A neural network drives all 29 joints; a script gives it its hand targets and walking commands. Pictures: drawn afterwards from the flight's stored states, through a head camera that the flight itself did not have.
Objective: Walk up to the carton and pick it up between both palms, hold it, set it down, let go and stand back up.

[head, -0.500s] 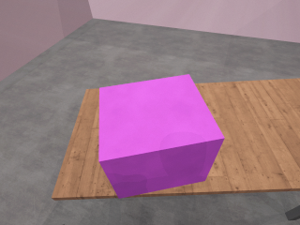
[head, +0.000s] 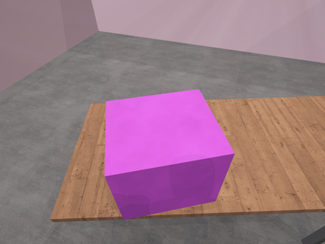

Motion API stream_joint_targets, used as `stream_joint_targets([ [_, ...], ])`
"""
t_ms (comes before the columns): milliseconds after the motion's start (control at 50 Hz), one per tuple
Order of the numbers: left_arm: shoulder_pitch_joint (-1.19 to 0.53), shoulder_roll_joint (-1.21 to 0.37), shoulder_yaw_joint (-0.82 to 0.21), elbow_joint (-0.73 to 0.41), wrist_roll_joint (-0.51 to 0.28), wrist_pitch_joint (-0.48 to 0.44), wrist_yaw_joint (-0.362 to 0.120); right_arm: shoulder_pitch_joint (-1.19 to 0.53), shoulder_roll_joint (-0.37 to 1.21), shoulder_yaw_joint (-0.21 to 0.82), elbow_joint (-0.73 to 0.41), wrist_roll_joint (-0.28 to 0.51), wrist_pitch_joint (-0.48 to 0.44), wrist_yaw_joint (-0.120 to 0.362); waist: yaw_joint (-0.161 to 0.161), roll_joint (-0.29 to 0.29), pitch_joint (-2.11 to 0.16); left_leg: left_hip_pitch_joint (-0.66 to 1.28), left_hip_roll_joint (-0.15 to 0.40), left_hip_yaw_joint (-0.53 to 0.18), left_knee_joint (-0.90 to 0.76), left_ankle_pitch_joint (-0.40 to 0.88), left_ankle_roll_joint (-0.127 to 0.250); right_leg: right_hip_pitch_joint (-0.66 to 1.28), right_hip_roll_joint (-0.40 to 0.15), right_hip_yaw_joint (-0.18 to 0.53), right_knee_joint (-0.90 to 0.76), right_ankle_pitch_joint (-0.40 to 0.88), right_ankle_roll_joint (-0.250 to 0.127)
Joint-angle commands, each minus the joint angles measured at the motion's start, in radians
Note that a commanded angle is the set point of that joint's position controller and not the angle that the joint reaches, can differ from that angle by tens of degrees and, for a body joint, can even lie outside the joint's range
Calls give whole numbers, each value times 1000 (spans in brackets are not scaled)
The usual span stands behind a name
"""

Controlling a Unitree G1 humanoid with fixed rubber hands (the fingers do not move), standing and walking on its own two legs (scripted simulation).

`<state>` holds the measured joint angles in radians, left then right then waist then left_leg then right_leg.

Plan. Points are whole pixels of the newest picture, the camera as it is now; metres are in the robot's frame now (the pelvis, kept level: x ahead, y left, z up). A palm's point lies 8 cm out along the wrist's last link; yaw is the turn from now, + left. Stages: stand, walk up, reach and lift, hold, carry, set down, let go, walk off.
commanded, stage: walk up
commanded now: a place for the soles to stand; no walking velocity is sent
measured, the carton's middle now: (162, 152) +0.40 +0.02 -0.01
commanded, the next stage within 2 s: reach and lift in 0.38 s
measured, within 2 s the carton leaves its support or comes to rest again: neither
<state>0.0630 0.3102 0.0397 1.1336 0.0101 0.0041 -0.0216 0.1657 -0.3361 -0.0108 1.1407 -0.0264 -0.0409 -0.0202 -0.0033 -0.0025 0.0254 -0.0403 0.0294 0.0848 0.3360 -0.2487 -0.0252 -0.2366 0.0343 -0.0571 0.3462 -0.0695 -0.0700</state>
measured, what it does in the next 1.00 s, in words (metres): stands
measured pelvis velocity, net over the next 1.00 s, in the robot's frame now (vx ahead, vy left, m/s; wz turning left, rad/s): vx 0.03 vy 0.00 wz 0.08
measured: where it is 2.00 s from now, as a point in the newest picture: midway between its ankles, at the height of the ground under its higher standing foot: outside the picture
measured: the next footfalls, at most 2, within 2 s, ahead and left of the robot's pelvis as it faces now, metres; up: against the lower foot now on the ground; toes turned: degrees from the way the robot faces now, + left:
none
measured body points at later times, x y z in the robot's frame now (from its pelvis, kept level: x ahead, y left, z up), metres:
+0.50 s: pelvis +0.01 +0.01 -0.01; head +0.04 +0.00 +0.44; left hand +0.13 +0.30 -0.13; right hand +0.10 -0.28 -0.15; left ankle -0.04 +0.13 -0.74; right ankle +0.08 -0.07 -0.74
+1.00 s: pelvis +0.03 +0.00 -0.02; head +0.04 +0.03 +0.43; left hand +0.16 +0.29 -0.10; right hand +0.20 -0.27 -0.09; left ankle -0.04 +0.13 -0.74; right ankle +0.08 -0.07 -0.74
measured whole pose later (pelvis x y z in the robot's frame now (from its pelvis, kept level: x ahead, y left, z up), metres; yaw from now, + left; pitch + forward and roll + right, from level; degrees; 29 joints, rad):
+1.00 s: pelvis +0.03 +0.00 -0.02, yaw +4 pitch -4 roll +0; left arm 0.26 0.27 0.10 0.29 0.04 0.40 0.07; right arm 0.20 -0.32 -0.07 0.76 0.03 -0.19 0.09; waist 0.01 -0.05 0.11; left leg -0.09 0.04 0.01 0.59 -0.43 -0.03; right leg -0.26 0.01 -0.13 0.59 -0.26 -0.07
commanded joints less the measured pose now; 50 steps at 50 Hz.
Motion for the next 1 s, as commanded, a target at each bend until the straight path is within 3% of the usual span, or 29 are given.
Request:
stream_joint_targets([
  [0, -46, 224, 39, -62, 1, -14, 7, -26, -206, -33, -56, 7, -9, -9, 14, -48, -13, -149, 93, -105, -83, -43, 48, 113, -153, 216, -122, -261, 57],
  [40, -81, 219, 38, -68, -3, -14, 8, -16, -168, -22, -46, 4, -9, -11, 9, 20, 26, -153, 89, -100, -86, -39, 46, 72, -176, 247, -134, -265, 54],
  [80, -99, 232, 40, -70, 7, -12, 11, -4, -180, -26, -49, 2, -7, -6, 10, -54, 56, -167, 93, -119, -98, -71, 44, 49, -151, 211, -135, -317, 50],
  [100, -125, 203, 31, -85, 7, -15, 3, 20, -173, -18, -53, -1, -10, -5, -7, -1, 62, -173, 90, -100, -104, -79, 43, 28, -168, 232, -120, -315, 45],
  [160, -70, 219, 35, -71, -1, -18, 8, -5, -187, -26, -57, -1, -9, -5, 3, 10, 5, -151, 76, -97, -83, -91, 54, 46, -174, 249, -142, -359, 44],
  [180, -89, 204, 25, -64, 6, -18, 4, 8, -217, -27, -67, 3, -11, -6, -8, -37, 0, -141, 88, -106, -87, -61, 53, 59, -160, 226, -120, -333, 51],
  [200, -56, 206, 31, -65, 5, -16, 8, 7, -210, -30, -60, 1, -11, -3, 11, 18, -35, -126, 79, -98, -83, -79, 59, 89, -150, 231, -134, -316, 58],
  [220, -70, 203, 33, -60, 8, -19, 10, -19, -207, -29, -70, 0, -14, -2, 7, -53, -8, -160, 87, -111, -78, -52, 56, 86, -152, 222, -135, -272, 58],
  [300, -96, 216, 30, -75, 6, -19, 13, -14, -183, -21, -66, 2, -15, -10, 1, -68, -51, -137, 90, -117, -84, 30, 43, 129, -169, 202, -88, -164, 39],
  [340, -50, 200, 28, -75, -2, -16, 11, -7, -190, -28, -53, 4, -12, -10, 31, -5, -56, -131, 96, -114, -100, 19, 52, 144, -160, 212, -95, -159, 56],
  [360, -48, 213, 34, -80, 10, -16, 12, -17, -189, -22, -75, 1, -14, -13, 14, -39, -42, -151, 102, -125, -71, 27, 59, 139, -166, 207, -98, -159, 50],
  [380, -373, 236, 72, -431, -16, 193, 49, -368, -52, -111, -338, -78, -123, 28, -1, -45, -8, -527, -20, 38, 132, -243, 16, 130, -96, 45, 87, -382, 25],
  [400, -320, 189, 59, -550, -52, 298, 74, -399, -121, -138, -333, -87, -99, 61, -1, -31, 30, -629, 25, 26, 114, -325, 71, 224, -61, 68, 142, -467, 7],
  [440, -280, 140, 63, -571, -53, 390, 74, -342, -150, -150, -364, -81, -62, 85, -7, -102, 45, -679, 45, 34, 143, -327, 98, 286, -43, 73, 194, -451, 23],
  [500, -214, 145, 46, -631, -2, 516, 41, -244, -167, -148, -333, -33, -24, 102, -39, -118, -47, -527, 25, 14, 231, -97, 60, 190, -62, 40, 241, -132, 29],
  [540, -64, 159, 78, -755, 88, 550, 29, -105, -217, -153, -324, -2, -6, 90, -9, -75, -205, -459, 26, 10, 253, 43, 28, 333, -39, 34, 271, 33, 30],
  [560, -27, 152, 81, -801, 95, 546, 36, -50, -235, -138, -326, 17, -14, 93, -14, 16, -242, -444, 28, -9, 257, 137, 16, 370, -37, 26, 295, 154, 4],
  [580, 46, 141, 103, -855, 104, 550, 47, -22, -256, -130, -332, 42, -21, 94, -21, 29, -345, -361, 36, -34, 275, 296, 5, 416, -22, 12, 298, 303, 6],
  [600, 91, 116, 90, -957, 110, 530, 47, 51, -275, -125, -272, 70, -34, 101, -36, 146, -412, -248, 37, -66, 310, 543, -37, 406, -23, 7, 312, 417, 6],
  [620, 143, 82, 92, -962, 108, 536, 51, 54, -285, -133, -270, 85, -51, 102, -31, 129, -432, -143, 42, -94, 314, 650, -52, 347, -9, 0, 284, 424, 1],
  [660, 191, 34, 95, -1059, 124, 508, 73, 81, -285, -127, -233, 104, -95, 125, -30, 235, -444, -22, 31, -126, 320, 783, -91, 250, -14, 0, 238, 334, -12],
  [680, 204, 23, 68, -1054, 100, 499, 77, 47, -277, -137, -294, 105, -117, 122, -28, 201, -451, -3, 24, -137, 323, 804, -98, 202, -7, -26, 238, 344, -14],
  [700, 158, 24, 64, -1073, 79, 487, 79, 19, -288, -150, -316, 111, -140, 118, -32, 197, -401, -33, 24, -131, 308, 773, -100, 233, -8, -15, 216, 325, -20],
  [760, 163, 58, 120, -937, 114, 437, 75, 19, -233, -107, -394, 96, -184, 110, 8, -22, -249, -365, -45, -65, 209, 335, -34, 468, -65, 85, 227, 539, 42],
  [780, 119, 87, 113, -991, 94, 405, 81, -4, -221, -90, -435, 106, -204, 102, 3, -29, -213, -418, -62, -49, 207, 280, -15, 516, -63, 109, 229, 569, 52],
  [860, 1, 84, 100, -1011, 23, 358, 97, -75, -145, -99, -509, 51, -203, 101, -1, -109, -17, -419, -46, -30, 125, 55, 14, 347, -71, 129, 157, 146, 54],
  [920, 48, 55, 64, -1044, 10, 337, 98, 21, -108, -111, -479, 66, -166, 109, -12, -29, 38, -348, -40, -28, 88, 38, 7, 291, -70, 126, 93, 18, 33],
  [960, 93, 35, 33, -1042, -5, 339, 89, 54, -118, -121, -472, 75, -127, 115, -39, -15, 7, -351, -28, -37, 57, 68, -2, 359, -47, 93, 97, 73, 29],
  [980, 83, 22, 32, -1008, 14, 349, 87, 56, -120, -115, -451, 82, -122, 118, -47, 47, 27, -416, -24, -42, 51, 78, 5, 384, -44, 102, 111, 98, 19],
])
